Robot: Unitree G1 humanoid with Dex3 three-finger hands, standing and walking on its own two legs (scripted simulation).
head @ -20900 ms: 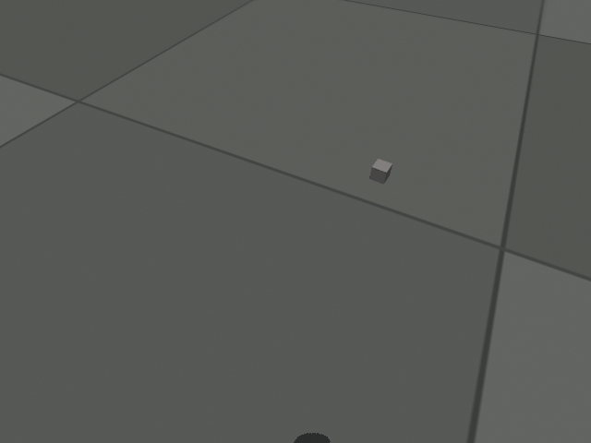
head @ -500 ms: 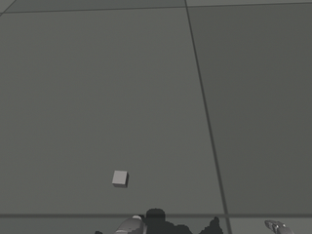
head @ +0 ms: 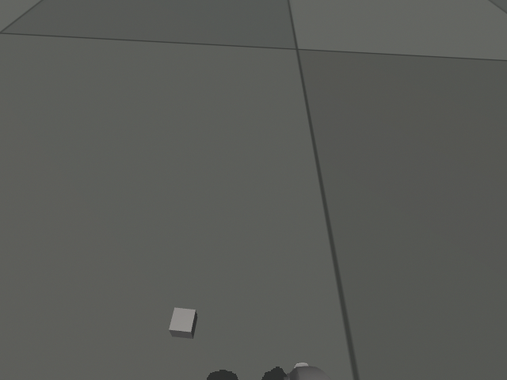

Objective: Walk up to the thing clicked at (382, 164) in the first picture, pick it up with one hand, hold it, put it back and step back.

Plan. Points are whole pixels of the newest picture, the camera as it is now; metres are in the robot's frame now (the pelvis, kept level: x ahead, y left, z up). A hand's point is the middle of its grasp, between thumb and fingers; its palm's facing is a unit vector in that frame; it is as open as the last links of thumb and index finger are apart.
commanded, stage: walk up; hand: left
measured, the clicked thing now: (183, 323) +0.45 +0.22 -0.73
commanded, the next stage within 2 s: stand in 1.22 s
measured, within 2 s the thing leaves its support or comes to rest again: neither
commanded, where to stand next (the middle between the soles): +0.06 -0.01 m, yaw -1 degrees
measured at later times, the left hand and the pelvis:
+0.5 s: hand out of the picture +0.09 +0.29 -0.17, palm faces +0.00 -0.92 -0.40, open 7.3 cm; pelvis -0.05 +0.02 -0.02, yaw +1 degrees
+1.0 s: hand out of the picture +0.09 +0.24 -0.13, palm faces -0.07 -0.88 -0.47, open 7.3 cm; pelvis +0.00 -0.03 -0.01, yaw -3 degrees
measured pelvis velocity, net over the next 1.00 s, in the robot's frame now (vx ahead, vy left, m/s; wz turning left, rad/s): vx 0.00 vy -0.03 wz -0.04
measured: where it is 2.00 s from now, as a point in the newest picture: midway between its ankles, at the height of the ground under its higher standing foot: outside the picture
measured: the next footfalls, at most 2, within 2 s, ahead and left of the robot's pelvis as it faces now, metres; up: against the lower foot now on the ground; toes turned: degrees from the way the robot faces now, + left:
right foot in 0.08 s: +0.16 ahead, -0.14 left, +0.00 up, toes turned -2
left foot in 0.36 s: -0.01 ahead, +0.13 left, +0.00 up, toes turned +1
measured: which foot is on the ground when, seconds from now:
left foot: down 0.00-0.10, up 0.12-0.34, down 0.36-0.82, up 0.84-1.00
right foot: up 0.00-0.06, down 0.08-0.40, up 0.42-0.80, down 0.82-1.00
